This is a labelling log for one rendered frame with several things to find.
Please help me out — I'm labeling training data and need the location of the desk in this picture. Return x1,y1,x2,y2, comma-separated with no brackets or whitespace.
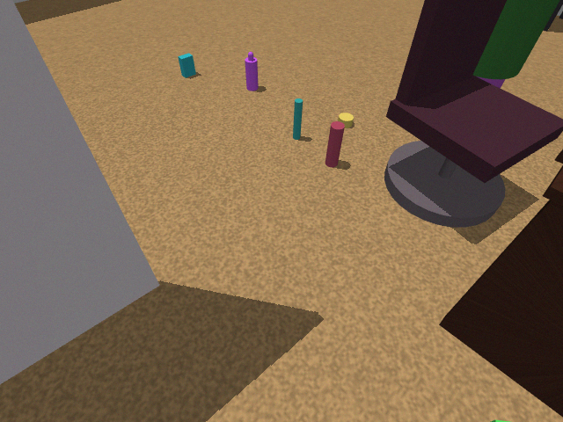
439,150,563,417

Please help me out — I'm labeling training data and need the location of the potted plant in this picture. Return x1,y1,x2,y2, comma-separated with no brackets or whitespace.
473,0,560,88

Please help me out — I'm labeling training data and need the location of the office chair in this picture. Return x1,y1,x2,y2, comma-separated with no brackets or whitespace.
384,0,563,228

